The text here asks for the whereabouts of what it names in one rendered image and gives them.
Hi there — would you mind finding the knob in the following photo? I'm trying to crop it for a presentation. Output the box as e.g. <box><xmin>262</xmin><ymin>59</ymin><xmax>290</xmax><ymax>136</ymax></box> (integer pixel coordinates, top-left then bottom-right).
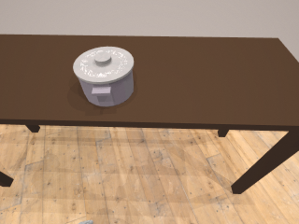
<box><xmin>94</xmin><ymin>52</ymin><xmax>112</xmax><ymax>65</ymax></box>

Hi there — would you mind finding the table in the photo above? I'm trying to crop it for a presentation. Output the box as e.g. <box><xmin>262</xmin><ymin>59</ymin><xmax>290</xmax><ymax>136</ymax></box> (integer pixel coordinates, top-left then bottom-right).
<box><xmin>0</xmin><ymin>34</ymin><xmax>299</xmax><ymax>194</ymax></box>

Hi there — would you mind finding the pot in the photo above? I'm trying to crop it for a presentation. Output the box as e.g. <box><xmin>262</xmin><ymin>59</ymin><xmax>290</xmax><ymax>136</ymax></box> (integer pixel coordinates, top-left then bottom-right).
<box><xmin>78</xmin><ymin>70</ymin><xmax>134</xmax><ymax>107</ymax></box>

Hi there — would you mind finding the lid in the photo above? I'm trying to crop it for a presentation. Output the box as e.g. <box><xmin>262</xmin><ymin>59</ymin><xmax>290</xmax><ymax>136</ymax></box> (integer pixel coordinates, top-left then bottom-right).
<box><xmin>73</xmin><ymin>47</ymin><xmax>135</xmax><ymax>85</ymax></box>

